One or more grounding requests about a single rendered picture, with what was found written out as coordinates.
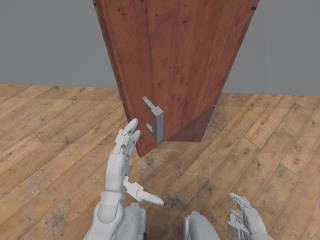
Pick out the handle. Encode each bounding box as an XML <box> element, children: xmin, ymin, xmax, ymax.
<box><xmin>141</xmin><ymin>96</ymin><xmax>164</xmax><ymax>143</ymax></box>

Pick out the right robot thigh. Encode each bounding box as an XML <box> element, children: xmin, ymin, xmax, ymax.
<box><xmin>183</xmin><ymin>214</ymin><xmax>220</xmax><ymax>240</ymax></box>

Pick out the left robot shin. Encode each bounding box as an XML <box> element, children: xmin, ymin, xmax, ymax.
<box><xmin>130</xmin><ymin>202</ymin><xmax>144</xmax><ymax>240</ymax></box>

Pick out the robot left hand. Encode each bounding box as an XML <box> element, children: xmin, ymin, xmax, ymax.
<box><xmin>104</xmin><ymin>118</ymin><xmax>164</xmax><ymax>206</ymax></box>

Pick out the robot right hand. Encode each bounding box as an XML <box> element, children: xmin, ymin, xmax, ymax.
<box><xmin>227</xmin><ymin>192</ymin><xmax>267</xmax><ymax>240</ymax></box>

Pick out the cupboard door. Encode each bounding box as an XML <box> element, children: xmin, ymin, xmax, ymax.
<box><xmin>95</xmin><ymin>0</ymin><xmax>254</xmax><ymax>158</ymax></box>

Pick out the robot left forearm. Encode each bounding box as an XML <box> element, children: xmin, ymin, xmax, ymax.
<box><xmin>83</xmin><ymin>190</ymin><xmax>126</xmax><ymax>240</ymax></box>

